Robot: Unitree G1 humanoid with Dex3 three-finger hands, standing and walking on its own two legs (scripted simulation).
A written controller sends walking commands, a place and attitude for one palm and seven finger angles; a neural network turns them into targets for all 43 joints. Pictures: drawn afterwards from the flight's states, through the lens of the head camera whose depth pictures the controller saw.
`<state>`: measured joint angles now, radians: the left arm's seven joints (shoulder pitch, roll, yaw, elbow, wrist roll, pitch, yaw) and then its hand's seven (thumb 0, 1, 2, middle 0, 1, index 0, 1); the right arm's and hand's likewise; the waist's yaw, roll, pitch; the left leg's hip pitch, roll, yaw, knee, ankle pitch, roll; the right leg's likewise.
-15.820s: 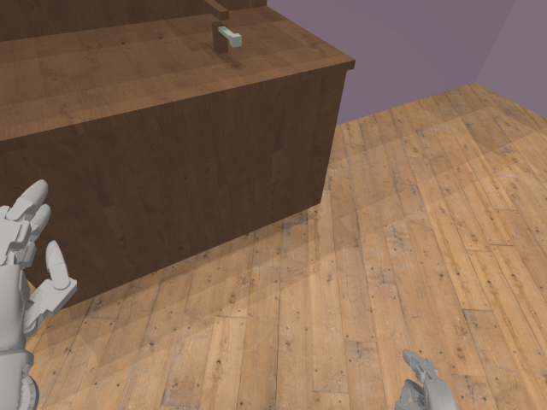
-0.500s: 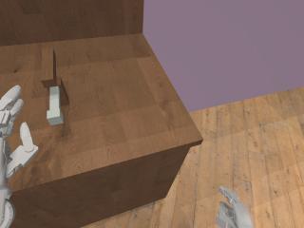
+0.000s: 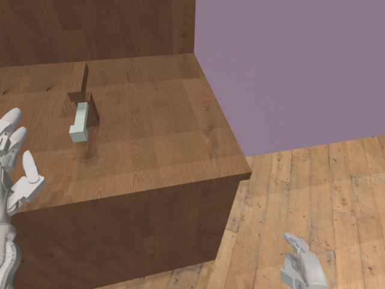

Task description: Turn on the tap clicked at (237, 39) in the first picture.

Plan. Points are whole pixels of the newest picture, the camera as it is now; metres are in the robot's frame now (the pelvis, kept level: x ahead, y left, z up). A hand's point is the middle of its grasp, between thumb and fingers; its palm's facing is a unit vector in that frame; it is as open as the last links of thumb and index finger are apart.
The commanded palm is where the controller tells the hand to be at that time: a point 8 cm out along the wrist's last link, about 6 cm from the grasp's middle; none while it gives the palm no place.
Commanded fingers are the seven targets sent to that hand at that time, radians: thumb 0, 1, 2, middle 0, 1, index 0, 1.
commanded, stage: turn the palm inward beside the body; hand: left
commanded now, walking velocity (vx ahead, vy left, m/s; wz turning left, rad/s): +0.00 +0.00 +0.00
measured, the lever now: (78, 133) +0.37 +0.31 +0.12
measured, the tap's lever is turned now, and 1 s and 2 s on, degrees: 0 0 0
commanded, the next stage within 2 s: reach beside the lever's end, fingers flat in 1.78 s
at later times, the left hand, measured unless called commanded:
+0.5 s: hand (69, 178) +0.23 +0.24 +0.16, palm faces +0.46 -0.85 -0.26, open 7.4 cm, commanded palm +0.18 +0.28 +0.18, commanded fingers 0.00 0.90 0.90 -0.20 -0.30 -0.20 -0.30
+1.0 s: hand (70, 187) +0.21 +0.23 +0.16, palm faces +0.48 -0.86 -0.17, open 7.4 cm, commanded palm +0.16 +0.27 +0.17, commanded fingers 0.00 0.90 0.90 -0.20 -0.30 -0.20 -0.30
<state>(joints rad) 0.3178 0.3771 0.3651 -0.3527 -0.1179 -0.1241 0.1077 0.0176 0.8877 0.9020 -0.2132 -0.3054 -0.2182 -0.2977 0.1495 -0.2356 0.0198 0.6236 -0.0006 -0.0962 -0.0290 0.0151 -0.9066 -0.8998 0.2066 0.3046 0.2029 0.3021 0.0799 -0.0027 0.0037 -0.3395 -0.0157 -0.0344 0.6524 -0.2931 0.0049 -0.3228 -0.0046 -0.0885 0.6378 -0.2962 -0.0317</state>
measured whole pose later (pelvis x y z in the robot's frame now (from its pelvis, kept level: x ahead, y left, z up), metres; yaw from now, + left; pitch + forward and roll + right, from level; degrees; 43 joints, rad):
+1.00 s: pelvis +0.03 +0.00 +0.00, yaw +0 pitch -1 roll +0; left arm 0.47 0.25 0.24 -0.54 -0.18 0.13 0.18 0.02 0.90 0.90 -0.20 -0.30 -0.21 -0.30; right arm 0.18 -0.22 0.05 0.63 0.03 -0.17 -0.09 0.02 -0.91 -0.90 0.21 0.30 0.20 0.30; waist 0.09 0.05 -0.06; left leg -0.30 -0.02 -0.04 0.65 -0.34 0.00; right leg -0.28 -0.01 -0.09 0.64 -0.35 -0.03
